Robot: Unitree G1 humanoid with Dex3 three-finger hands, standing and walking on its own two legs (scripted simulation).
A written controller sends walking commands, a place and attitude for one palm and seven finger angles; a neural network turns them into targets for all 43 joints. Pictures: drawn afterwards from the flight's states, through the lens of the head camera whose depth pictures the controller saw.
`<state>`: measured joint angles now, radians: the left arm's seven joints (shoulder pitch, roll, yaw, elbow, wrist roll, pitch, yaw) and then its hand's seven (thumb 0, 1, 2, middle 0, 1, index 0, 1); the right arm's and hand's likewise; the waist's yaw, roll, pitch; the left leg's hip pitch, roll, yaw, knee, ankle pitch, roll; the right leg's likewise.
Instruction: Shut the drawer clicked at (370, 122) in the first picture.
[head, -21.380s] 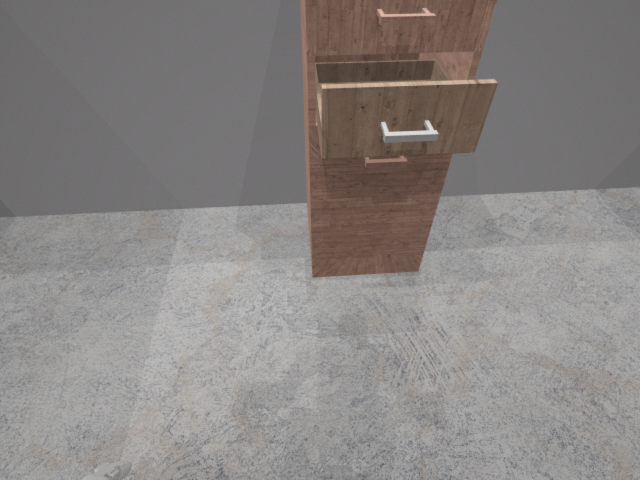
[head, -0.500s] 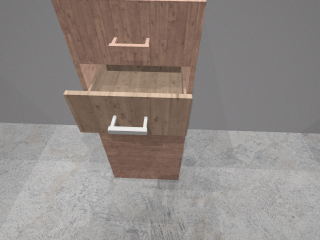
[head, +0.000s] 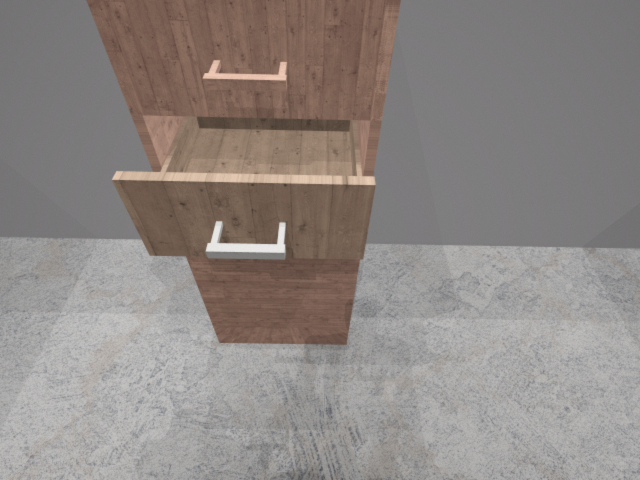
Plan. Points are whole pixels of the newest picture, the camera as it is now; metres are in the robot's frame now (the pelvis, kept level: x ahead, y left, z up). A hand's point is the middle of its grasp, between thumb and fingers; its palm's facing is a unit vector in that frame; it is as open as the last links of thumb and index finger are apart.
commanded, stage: look again from close up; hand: left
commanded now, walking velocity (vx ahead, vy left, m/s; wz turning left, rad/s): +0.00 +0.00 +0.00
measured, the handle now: (248, 240) +0.45 +0.14 +0.01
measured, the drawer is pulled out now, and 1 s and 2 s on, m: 0.17 0.17 0.17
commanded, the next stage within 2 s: raise the hand and make a fist in 0.46 s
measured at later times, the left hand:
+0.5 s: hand out of the picture -0.03 +0.11 -0.17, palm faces +0.05 -0.99 -0.14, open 7.4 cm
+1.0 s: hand (275, 441) +0.18 +0.07 -0.04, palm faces +0.02 -1.00 +0.03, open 5.9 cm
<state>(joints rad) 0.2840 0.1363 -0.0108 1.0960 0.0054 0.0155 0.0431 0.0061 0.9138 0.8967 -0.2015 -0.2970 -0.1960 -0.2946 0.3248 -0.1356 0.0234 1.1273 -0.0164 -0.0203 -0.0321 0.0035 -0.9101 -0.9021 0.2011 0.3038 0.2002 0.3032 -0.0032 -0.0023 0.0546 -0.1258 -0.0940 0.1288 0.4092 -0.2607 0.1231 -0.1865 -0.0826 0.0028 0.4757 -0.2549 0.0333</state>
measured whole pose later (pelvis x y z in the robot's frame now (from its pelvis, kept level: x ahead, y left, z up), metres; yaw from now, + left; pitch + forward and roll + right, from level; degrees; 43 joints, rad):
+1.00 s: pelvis -0.02 -0.09 -0.05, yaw +3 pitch +7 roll +1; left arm 0.37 0.15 0.05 0.14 -0.17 -0.37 -0.20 0.01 0.91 0.90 -0.48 -0.59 -0.47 -0.59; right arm 0.16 -0.27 -0.04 0.46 0.01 -0.19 0.00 0.01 -0.91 -0.90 0.20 0.30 0.20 0.30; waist 0.00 -0.06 -0.08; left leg -0.59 0.02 0.05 0.92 -0.45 0.00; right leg -0.62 -0.01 -0.08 0.94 -0.45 -0.06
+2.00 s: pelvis -0.01 -0.05 -0.02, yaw +3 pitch +2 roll -1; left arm 0.10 0.19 0.03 -0.06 -0.18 -0.01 -0.12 0.02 0.90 0.90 -1.38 -1.57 -1.38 -1.57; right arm 0.22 -0.21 0.08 0.54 0.04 -0.17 -0.03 0.01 -0.90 -0.90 0.20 0.30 0.20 0.30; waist 0.03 0.05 -0.06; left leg -0.36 -0.02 0.05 0.69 -0.37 0.05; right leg -0.35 -0.03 -0.08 0.67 -0.35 0.00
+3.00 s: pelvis -0.02 -0.08 -0.02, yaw +3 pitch +3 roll +0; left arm -0.16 0.23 0.15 0.40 -0.21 -0.22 -0.20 0.02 0.90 0.90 -1.40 -1.60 -1.40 -1.60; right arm 0.24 -0.26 0.03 0.63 0.04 -0.17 -0.04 0.01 -0.91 -0.90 0.20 0.30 0.20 0.30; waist -0.01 0.03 -0.03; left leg -0.39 0.01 0.04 0.67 -0.33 0.00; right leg -0.41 0.01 -0.09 0.67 -0.33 -0.05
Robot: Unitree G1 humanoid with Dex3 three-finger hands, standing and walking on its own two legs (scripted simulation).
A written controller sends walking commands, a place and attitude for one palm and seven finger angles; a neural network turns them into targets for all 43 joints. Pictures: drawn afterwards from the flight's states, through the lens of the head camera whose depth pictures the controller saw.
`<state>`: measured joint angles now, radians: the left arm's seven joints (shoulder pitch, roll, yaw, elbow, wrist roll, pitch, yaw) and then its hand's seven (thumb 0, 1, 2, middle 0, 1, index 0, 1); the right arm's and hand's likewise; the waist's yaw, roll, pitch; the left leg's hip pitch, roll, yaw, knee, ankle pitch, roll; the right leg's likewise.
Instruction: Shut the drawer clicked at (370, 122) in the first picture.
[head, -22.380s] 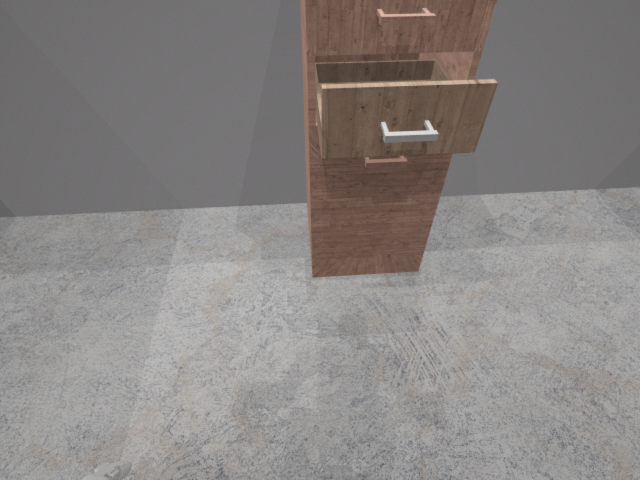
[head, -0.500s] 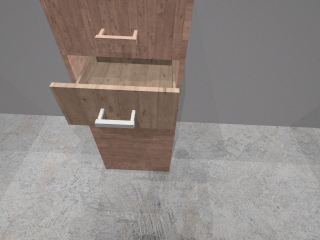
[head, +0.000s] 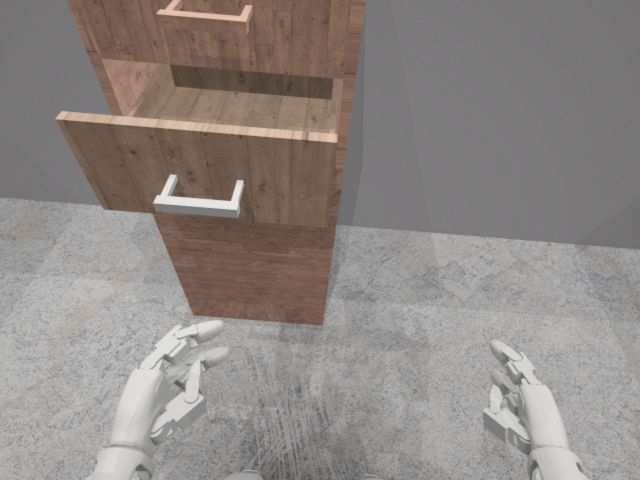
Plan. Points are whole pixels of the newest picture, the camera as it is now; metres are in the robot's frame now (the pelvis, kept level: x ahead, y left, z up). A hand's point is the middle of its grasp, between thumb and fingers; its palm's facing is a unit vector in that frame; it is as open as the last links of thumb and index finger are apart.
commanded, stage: raise the hand and make a fist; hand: left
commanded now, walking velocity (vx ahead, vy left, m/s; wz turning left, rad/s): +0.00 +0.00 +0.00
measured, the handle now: (201, 196) +0.48 +0.21 +0.06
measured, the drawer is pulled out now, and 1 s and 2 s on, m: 0.17 0.17 0.17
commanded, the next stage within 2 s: bring the fist close to the handle in 1.46 s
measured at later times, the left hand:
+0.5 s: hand (149, 316) +0.26 +0.21 +0.10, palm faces +0.08 -1.00 -0.04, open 3.5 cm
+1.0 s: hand (169, 278) +0.29 +0.18 +0.14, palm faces -0.05 -1.00 -0.04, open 3.2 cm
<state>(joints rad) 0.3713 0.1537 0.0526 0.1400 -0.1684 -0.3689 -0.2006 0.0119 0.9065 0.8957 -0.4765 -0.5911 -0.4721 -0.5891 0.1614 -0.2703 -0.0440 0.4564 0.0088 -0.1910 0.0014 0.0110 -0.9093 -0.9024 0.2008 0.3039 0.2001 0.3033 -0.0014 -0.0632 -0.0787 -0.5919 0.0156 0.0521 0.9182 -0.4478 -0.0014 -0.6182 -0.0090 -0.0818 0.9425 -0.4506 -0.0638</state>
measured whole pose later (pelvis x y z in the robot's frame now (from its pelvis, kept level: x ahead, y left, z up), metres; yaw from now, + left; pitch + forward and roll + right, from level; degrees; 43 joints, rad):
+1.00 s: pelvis +0.02 +0.04 +0.03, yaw +1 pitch +2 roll -1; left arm 0.10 0.19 0.03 -0.06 -0.18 -0.01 -0.12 0.02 0.90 0.90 -1.38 -1.57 -1.38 -1.57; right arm 0.22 -0.21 0.08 0.54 0.04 -0.17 -0.03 0.01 -0.90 -0.90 0.20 0.30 0.20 0.30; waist 0.03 0.05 -0.06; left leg -0.36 -0.02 0.05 0.69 -0.37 0.05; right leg -0.35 -0.03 -0.08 0.67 -0.35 0.00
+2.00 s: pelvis +0.00 +0.01 +0.03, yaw +0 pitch +3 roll +0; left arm -0.16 0.23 0.15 0.40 -0.21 -0.22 -0.20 0.02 0.90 0.90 -1.40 -1.60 -1.40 -1.60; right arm 0.24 -0.26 0.03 0.63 0.04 -0.17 -0.04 0.01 -0.91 -0.90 0.20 0.30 0.20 0.30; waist -0.01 0.03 -0.03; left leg -0.39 0.01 0.04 0.67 -0.33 0.00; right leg -0.41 0.01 -0.09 0.67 -0.33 -0.05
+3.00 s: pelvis +0.00 +0.02 +0.00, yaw -1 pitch +13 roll -1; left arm -0.46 0.25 0.20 0.78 -0.15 -0.43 -0.13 0.02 0.90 0.90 -1.40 -1.60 -1.40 -1.60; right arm 0.32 -0.25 0.02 0.60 0.01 -0.01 0.01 0.01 -0.91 -0.90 0.20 0.30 0.20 0.30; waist -0.07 0.02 -0.10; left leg -0.74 0.02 0.06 0.93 -0.43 0.03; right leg -0.74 0.00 -0.07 0.91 -0.40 -0.03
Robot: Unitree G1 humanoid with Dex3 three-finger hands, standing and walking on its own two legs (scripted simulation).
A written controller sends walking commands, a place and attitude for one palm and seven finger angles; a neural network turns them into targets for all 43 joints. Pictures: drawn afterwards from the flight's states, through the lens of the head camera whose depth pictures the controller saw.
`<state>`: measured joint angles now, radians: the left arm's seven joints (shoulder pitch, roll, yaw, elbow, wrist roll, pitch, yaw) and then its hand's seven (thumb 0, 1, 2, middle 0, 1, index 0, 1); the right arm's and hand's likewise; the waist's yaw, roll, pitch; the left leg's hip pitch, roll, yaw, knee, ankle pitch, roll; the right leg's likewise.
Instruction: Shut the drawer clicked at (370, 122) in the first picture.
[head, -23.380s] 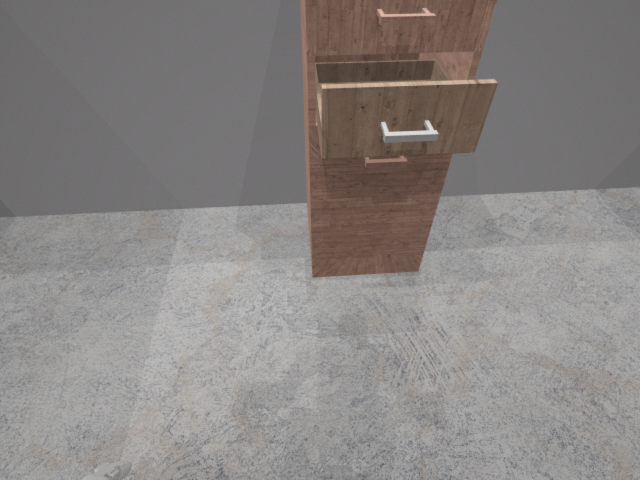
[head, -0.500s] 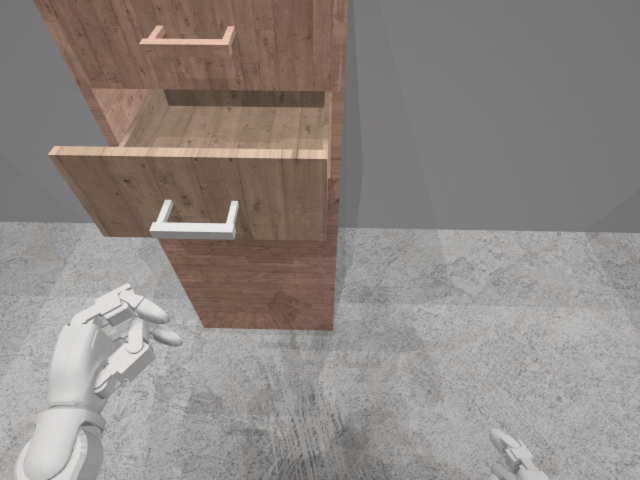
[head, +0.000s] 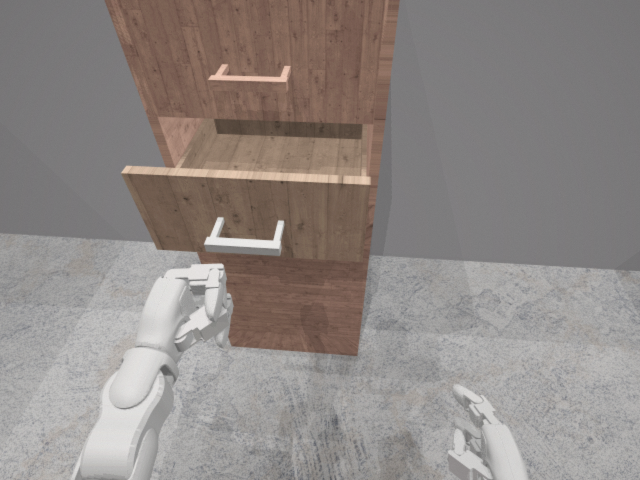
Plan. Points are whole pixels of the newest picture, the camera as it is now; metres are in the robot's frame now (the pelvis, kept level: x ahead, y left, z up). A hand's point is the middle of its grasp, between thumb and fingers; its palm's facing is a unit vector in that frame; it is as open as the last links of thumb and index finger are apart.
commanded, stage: raise the hand and make a fist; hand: left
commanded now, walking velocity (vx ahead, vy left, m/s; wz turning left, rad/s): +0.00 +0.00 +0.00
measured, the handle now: (246, 236) +0.47 +0.17 +0.03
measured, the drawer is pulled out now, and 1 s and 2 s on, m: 0.17 0.17 0.17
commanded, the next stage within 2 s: bring the fist close to the handle in 0.46 s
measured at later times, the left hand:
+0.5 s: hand (228, 285) +0.29 +0.13 +0.13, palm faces +0.05 -1.00 -0.06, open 3.3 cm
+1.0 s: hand (242, 294) +0.32 +0.13 +0.08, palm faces -0.03 -1.00 -0.04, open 3.3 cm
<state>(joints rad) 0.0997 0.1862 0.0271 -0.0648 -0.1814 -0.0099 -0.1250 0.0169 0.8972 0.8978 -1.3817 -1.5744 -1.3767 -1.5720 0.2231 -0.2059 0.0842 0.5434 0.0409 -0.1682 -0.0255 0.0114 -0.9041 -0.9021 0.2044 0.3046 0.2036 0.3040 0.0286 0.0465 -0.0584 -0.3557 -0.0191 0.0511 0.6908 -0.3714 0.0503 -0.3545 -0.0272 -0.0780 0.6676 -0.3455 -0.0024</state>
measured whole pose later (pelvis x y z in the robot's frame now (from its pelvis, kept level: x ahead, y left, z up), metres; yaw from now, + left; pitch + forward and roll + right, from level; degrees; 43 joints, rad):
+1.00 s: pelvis -0.01 -0.04 +0.00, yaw +0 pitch +3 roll +0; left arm -0.16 0.23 0.15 0.40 -0.21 -0.22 -0.20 0.02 0.90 0.90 -1.40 -1.60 -1.40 -1.60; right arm 0.24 -0.26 0.03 0.63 0.04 -0.17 -0.04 0.01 -0.91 -0.90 0.20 0.30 0.20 0.30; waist -0.01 0.03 -0.03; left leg -0.39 0.01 0.04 0.67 -0.33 0.00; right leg -0.41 0.01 -0.09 0.67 -0.33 -0.05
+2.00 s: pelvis -0.02 -0.02 -0.03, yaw -1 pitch +13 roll -1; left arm -0.46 0.25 0.20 0.78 -0.15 -0.43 -0.13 0.02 0.90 0.90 -1.40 -1.60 -1.40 -1.60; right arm 0.32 -0.25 0.02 0.60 0.01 -0.01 0.01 0.01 -0.91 -0.90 0.20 0.30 0.20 0.30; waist -0.07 0.02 -0.10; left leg -0.74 0.02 0.06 0.93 -0.43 0.03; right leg -0.74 0.00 -0.07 0.91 -0.40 -0.03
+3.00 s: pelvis -0.04 -0.02 -0.06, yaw -1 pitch +20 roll -2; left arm -0.96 0.46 0.33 1.25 -0.07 -0.45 -0.15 0.01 0.84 0.98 -1.40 -1.60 -1.40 -1.60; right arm 0.40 -0.28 0.04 0.67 -0.02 -0.03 0.00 0.01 -0.91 -0.90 0.20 0.30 0.20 0.30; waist -0.18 0.03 -0.09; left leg -0.99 0.03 0.02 1.06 -0.43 0.03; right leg -0.97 0.00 -0.11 1.00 -0.39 -0.04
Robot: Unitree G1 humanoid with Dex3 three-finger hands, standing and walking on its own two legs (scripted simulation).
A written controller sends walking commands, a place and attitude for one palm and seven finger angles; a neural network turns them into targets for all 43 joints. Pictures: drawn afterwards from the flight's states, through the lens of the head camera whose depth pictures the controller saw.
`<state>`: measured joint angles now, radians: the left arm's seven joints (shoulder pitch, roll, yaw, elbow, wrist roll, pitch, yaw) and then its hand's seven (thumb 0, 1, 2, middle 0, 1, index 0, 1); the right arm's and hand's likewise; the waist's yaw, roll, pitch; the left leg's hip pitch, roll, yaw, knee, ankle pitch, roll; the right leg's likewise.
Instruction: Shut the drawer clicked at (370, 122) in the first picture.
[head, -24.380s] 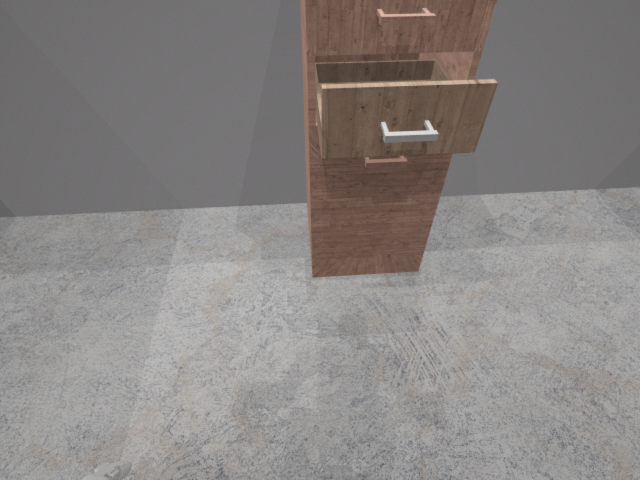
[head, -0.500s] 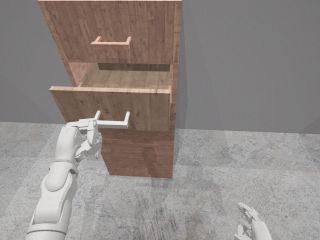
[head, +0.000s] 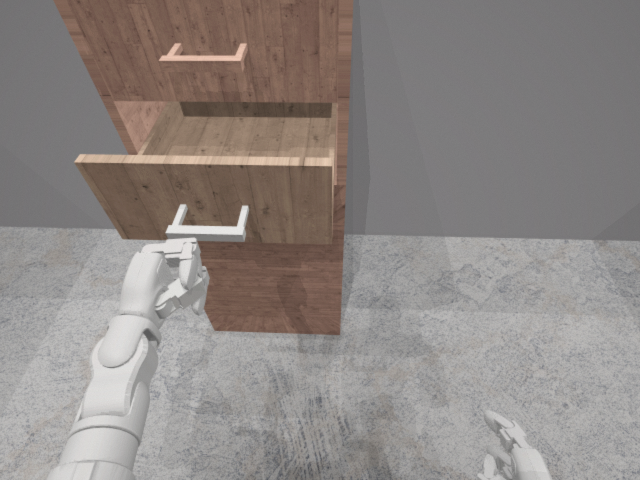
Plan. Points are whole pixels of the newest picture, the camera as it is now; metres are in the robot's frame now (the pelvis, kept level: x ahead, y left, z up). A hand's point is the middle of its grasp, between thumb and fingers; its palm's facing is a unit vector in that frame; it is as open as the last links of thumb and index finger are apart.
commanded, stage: bring the fist close to the handle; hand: left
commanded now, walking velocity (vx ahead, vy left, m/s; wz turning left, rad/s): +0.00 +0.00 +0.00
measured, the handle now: (209, 223) +0.48 +0.20 +0.03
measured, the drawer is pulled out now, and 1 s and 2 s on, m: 0.17 0.17 0.08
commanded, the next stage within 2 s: push the drawer shut in 0.96 s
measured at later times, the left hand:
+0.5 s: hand (214, 269) +0.39 +0.18 +0.03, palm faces -0.02 -1.00 -0.02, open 3.3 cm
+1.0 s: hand (223, 269) +0.40 +0.17 +0.02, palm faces -0.01 -1.00 -0.04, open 3.3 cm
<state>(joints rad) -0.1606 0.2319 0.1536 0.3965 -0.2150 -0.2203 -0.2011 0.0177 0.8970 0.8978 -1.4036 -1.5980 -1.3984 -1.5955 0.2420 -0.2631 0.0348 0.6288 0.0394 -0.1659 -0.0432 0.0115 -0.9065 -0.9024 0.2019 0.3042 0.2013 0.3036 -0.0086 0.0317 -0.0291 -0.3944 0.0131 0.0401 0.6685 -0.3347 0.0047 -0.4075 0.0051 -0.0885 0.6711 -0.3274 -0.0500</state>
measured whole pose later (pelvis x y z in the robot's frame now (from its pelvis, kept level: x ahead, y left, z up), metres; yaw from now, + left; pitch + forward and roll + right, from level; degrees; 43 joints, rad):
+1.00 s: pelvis -0.01 +0.02 -0.03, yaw -1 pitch +13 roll -1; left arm -0.46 0.25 0.20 0.78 -0.15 -0.43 -0.13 0.02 0.90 0.90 -1.40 -1.60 -1.40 -1.60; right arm 0.32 -0.25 0.02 0.60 0.01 -0.01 0.01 0.01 -0.91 -0.90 0.20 0.30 0.20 0.30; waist -0.07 0.02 -0.10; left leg -0.74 0.02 0.06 0.93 -0.43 0.03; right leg -0.74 0.00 -0.07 0.91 -0.40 -0.03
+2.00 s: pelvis -0.03 +0.02 -0.06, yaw -1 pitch +20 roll -2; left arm -0.96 0.46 0.33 1.25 -0.07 -0.45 -0.15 0.01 0.84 0.98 -1.40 -1.60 -1.40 -1.60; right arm 0.40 -0.28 0.04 0.67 -0.02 -0.03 0.00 0.01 -0.91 -0.90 0.20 0.30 0.20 0.30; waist -0.18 0.03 -0.09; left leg -0.99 0.03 0.02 1.06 -0.43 0.03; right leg -0.97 0.00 -0.11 1.00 -0.39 -0.04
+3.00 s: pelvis -0.03 +0.03 -0.07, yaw -1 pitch +28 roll -6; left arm -1.31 0.68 0.34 1.43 0.03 -0.33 -0.13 0.02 0.70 0.98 -1.40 -1.60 -1.40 -1.60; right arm 0.46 -0.27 0.09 0.66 -0.07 0.00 0.02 0.00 -0.91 -0.90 0.20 0.30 0.20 0.30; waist -0.30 0.05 -0.08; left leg -1.17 0.04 -0.02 1.14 -0.45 0.04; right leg -1.11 0.01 -0.15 1.01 -0.39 -0.03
